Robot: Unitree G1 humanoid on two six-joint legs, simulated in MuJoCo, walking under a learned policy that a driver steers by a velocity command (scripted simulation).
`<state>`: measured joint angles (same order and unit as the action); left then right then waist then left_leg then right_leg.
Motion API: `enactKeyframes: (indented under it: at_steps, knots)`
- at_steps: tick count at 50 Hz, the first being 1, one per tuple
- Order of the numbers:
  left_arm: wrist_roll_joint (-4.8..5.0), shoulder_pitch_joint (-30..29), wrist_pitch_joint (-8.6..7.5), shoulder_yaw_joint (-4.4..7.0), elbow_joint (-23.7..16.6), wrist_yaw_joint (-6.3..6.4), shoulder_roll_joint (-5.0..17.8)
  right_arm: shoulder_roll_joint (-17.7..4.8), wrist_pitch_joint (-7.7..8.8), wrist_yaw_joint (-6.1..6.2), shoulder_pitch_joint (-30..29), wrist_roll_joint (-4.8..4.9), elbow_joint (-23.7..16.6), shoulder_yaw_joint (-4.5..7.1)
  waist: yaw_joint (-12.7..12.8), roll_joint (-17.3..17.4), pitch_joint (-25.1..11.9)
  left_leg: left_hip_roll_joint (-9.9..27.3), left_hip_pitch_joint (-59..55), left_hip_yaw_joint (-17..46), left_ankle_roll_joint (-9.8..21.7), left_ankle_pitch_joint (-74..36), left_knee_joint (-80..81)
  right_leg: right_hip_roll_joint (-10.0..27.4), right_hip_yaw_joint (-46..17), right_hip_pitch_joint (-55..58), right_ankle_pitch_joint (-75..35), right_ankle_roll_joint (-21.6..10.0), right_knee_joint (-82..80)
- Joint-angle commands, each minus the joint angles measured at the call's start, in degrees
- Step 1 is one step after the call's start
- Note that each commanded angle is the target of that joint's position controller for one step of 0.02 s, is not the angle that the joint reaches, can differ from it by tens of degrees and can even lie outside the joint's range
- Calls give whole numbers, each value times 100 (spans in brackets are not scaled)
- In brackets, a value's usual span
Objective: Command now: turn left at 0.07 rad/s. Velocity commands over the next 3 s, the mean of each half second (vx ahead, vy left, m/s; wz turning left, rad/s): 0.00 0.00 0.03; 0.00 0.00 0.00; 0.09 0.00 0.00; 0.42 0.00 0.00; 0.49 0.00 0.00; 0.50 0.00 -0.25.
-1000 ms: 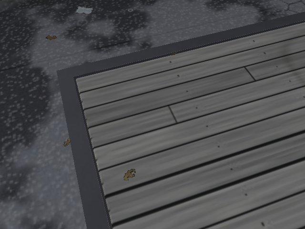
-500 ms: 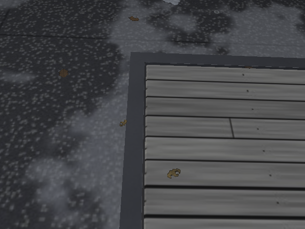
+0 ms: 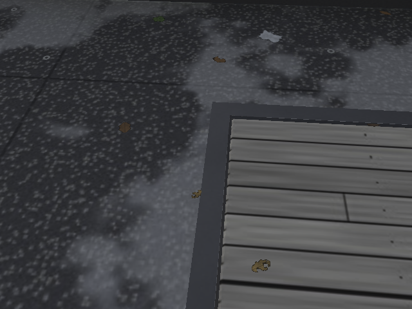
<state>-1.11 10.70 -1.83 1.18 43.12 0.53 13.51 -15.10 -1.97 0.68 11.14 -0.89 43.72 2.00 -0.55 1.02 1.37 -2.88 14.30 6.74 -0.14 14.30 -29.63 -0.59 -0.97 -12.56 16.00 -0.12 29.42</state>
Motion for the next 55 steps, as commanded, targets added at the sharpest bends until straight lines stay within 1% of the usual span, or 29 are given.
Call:
enactKeyframes:
  at_steps: [1,4,7,12,19,29,37,46,55]
  knots:
    - [31,-67,-60,182,-346,51,778,-589,127,23,-138,13,-265,168,81,-124,-214,347,0,326,114,-668,387,465,-464,70,-469,-194,-539]
    - [34,-56,-35,157,-311,43,722,-562,147,43,-77,26,-152,168,93,9,-248,363,-44,354,102,-801,392,401,-391,130,-617,-190,-461]
    - [38,-55,-24,139,-249,24,685,-561,148,72,-11,31,-41,169,81,36,-240,380,-118,371,101,-907,387,356,-344,127,-705,-179,-445]
    - [48,-23,-28,120,-90,8,666,-573,139,120,61,40,151,171,55,-13,-206,394,-258,372,99,-1058,375,310,-303,95,-785,-158,-481]
    - [63,73,-38,102,213,17,678,-552,117,166,68,53,473,173,41,-82,-129,377,-409,331,75,-1154,409,280,-288,59,-788,-148,-590]
    - [79,216,-41,65,674,46,705,-502,104,198,26,63,1003,170,45,-101,-30,332,-497,228,13,-1117,518,270,-305,62,-714,-182,-757]
    - [86,328,-31,28,969,62,701,-477,115,217,47,67,1368,144,54,-117,30,313,-470,149,-34,-1032,591,269,-329,80,-657,-223,-857]
    - [94,449,-14,-7,1205,67,673,-439,130,235,133,72,1653,97,64,-128,74,312,-415,85,-66,-972,647,259,-346,105,-660,-257,-922]
    - [101,565,3,-26,1366,66,627,-390,143,251,249,77,1820,48,75,-123,99,319,-365,38,-85,-946,676,243,-349,131,-719,-280,-948]
